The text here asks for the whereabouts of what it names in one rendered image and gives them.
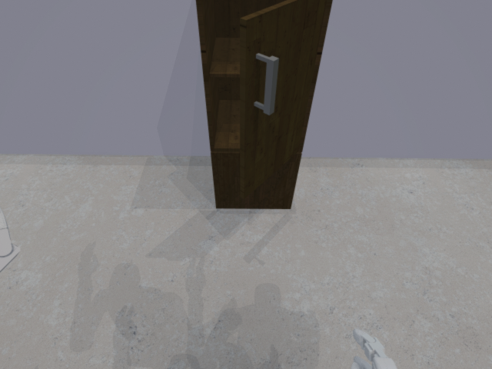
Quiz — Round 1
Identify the right robot hand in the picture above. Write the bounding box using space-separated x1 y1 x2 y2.
351 328 397 369

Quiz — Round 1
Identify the handle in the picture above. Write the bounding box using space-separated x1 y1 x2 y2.
254 53 279 115

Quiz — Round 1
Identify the left robot hand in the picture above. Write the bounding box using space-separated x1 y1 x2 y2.
0 207 20 272

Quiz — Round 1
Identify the cupboard door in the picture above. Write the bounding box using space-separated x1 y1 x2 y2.
240 0 327 199

